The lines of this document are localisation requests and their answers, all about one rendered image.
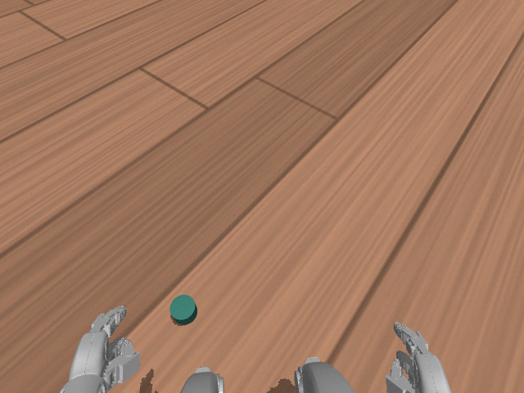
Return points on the left robot arm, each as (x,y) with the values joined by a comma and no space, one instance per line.
(85,384)

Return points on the right robot hand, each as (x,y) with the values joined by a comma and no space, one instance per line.
(426,374)

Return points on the tin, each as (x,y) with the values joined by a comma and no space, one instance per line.
(183,309)

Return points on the left robot hand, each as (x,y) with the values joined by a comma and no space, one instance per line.
(115,362)

